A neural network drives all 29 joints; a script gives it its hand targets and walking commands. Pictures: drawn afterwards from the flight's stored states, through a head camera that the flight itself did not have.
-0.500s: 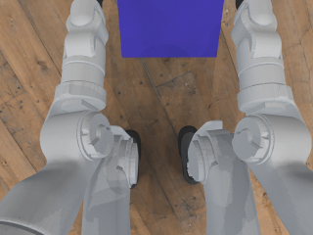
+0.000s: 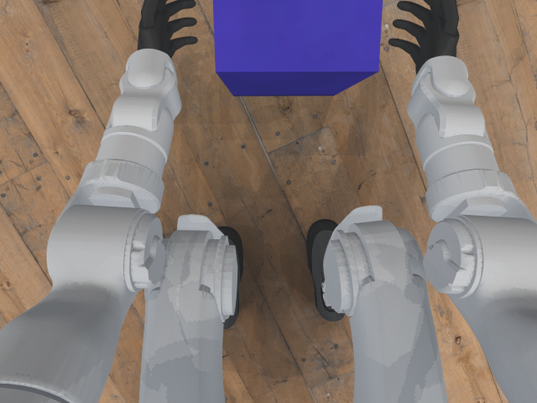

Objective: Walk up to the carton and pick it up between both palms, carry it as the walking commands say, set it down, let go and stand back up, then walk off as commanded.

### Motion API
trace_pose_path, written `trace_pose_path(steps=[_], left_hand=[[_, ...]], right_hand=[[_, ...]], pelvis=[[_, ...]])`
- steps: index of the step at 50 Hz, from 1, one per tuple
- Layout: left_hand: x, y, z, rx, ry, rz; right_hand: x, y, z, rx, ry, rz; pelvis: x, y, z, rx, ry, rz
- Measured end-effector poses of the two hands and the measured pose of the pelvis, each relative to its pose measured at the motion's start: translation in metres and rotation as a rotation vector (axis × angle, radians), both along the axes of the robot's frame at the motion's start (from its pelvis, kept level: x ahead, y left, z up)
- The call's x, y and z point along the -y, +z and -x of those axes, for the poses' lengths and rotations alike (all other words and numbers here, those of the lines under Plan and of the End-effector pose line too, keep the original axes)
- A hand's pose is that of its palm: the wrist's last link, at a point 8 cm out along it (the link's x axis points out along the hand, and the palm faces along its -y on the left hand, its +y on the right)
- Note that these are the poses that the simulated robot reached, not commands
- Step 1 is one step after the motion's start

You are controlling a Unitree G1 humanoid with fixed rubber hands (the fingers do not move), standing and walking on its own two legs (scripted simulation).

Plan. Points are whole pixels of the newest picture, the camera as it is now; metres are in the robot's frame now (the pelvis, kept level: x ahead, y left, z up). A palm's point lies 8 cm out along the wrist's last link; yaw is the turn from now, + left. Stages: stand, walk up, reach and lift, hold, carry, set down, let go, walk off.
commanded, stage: set down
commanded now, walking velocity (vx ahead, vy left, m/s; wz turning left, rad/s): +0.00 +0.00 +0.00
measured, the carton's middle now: (289, 4) +0.59 -0.02 -0.26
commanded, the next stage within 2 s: let go in 1.58 s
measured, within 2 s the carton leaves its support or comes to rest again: neither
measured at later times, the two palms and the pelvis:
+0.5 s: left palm (112, 40) +0.51 +0.18 -0.14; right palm (468, 48) +0.50 -0.20 -0.13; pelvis -0.03 +0.01 +0.01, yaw +0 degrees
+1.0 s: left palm out of the picture +0.51 +0.18 +0.00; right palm out of the picture +0.49 -0.19 +0.01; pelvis -0.05 +0.01 +0.12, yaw +1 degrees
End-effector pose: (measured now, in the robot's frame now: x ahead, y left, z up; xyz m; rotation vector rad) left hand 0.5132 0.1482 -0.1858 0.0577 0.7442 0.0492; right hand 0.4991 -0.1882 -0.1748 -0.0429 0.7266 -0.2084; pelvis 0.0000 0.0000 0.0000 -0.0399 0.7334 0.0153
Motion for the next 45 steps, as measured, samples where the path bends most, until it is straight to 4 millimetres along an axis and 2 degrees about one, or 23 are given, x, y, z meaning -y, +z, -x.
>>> trace_pose_path(steps=[8,14,18,22,27,33,45], left_hand=[[-0.019,0.000,0.020,-0.015,0.028,-0.013],[-0.023,-0.002,0.025,-0.029,0.031,-0.008],[-0.031,0.006,0.017,0.018,0.019,-0.035],[-0.039,0.025,0.008,0.062,0.060,-0.026],[-0.034,0.062,-0.001,0.082,0.041,-0.008],[-0.038,0.095,0.002,0.071,0.044,-0.013],[-0.038,0.164,0.005,0.086,0.034,-0.007]], right_hand=[[0.007,0.001,0.021,-0.023,0.002,0.009],[0.009,0.001,0.024,-0.032,-0.014,0.001],[0.015,0.006,0.018,0.006,-0.011,0.018],[0.021,0.025,0.010,0.049,-0.041,0.024],[0.008,0.061,0.000,0.072,-0.032,-0.009],[-0.001,0.094,0.004,0.058,-0.020,-0.022],[-0.004,0.161,0.007,0.063,-0.005,-0.013]], pelvis=[[-0.003,-0.006,0.016,0.067,0.000,0.006],[-0.004,-0.006,0.021,0.097,0.000,0.008],[-0.004,0.002,0.029,0.206,0.005,0.007],[-0.005,0.005,0.031,0.251,0.007,0.008],[-0.007,0.015,0.032,0.286,0.010,0.011],[-0.009,0.042,0.035,0.299,0.015,0.019],[-0.010,0.095,0.043,0.311,0.024,0.026]])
